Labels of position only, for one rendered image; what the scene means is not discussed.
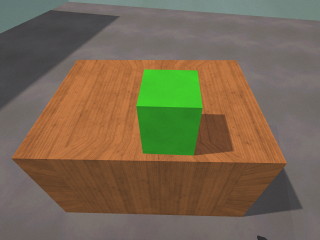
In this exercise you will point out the carton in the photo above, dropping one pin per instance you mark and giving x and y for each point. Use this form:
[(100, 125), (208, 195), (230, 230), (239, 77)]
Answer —
[(169, 109)]

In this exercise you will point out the pedestal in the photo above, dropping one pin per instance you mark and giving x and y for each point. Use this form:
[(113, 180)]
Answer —
[(85, 149)]

